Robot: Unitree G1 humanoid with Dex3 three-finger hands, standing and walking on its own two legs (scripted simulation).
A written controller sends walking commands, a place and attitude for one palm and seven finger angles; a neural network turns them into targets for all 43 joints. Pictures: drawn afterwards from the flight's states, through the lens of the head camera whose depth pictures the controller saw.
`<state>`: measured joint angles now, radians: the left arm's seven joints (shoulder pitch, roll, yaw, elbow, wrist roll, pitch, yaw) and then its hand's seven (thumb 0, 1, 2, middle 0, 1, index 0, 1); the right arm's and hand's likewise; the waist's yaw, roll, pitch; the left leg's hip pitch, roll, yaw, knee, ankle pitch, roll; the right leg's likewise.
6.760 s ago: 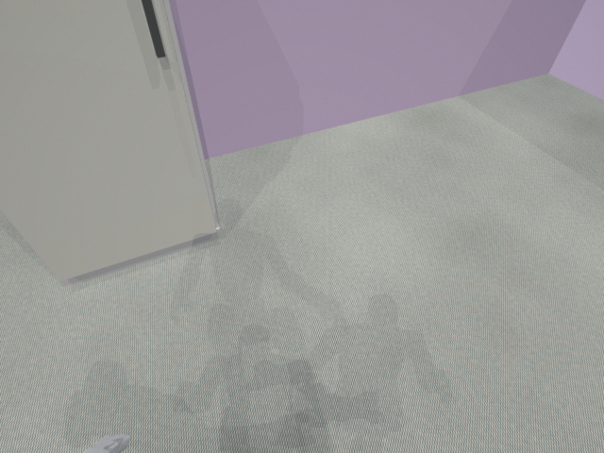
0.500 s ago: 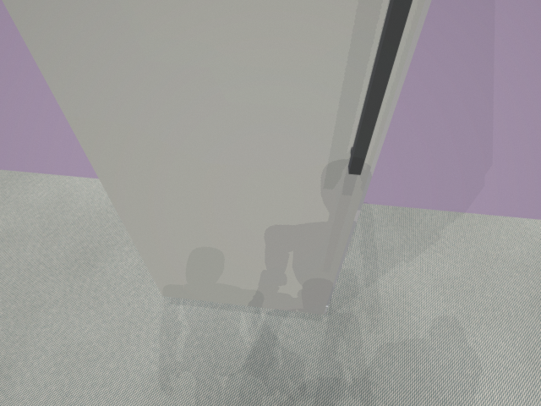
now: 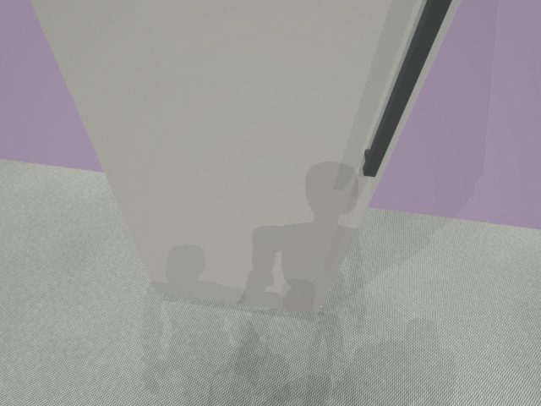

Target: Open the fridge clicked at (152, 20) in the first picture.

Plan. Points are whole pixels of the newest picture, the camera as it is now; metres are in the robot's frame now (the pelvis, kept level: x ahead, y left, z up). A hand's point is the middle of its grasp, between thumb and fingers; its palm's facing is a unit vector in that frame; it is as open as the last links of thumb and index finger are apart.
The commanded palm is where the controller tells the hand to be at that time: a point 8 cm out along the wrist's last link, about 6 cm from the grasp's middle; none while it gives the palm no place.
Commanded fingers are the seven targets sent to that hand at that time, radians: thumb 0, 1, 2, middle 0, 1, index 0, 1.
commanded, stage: look again from close up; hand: right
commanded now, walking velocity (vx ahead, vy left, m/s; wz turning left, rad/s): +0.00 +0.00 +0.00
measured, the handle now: (405, 70) +0.52 -0.15 +0.26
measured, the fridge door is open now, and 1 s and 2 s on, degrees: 0 0 0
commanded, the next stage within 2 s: raise the hand to about handle height in 0.50 s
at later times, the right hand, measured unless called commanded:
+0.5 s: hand out of the picture +0.01 -0.16 -0.17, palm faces +0.04 +0.98 -0.21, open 7.3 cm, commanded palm none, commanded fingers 0.00 -0.90 -0.90 0.20 0.30 0.20 0.30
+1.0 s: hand out of the picture +0.15 -0.17 -0.02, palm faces +0.04 +1.00 +0.07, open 8.4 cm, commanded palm +0.12 -0.24 +0.00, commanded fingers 0.00 -0.41 -0.69 0.23 0.62 0.23 0.62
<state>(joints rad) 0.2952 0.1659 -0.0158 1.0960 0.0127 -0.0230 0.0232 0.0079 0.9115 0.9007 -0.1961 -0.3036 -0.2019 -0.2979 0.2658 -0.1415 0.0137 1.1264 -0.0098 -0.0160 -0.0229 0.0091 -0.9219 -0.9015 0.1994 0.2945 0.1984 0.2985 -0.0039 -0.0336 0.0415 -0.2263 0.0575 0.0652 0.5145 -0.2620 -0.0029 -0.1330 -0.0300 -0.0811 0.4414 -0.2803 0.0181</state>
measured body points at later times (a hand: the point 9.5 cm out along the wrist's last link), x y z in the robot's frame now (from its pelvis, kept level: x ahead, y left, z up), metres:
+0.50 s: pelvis +0.00 +0.02 +0.00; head +0.01 +0.03 +0.45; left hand +0.00 +0.24 -0.16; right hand +0.00 -0.21 -0.15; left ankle +0.01 +0.12 -0.74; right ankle -0.03 -0.13 -0.74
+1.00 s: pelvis -0.03 +0.00 -0.04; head -0.01 -0.02 +0.41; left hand +0.20 +0.26 -0.06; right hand +0.14 -0.23 -0.02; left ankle +0.01 +0.12 -0.74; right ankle -0.03 -0.13 -0.74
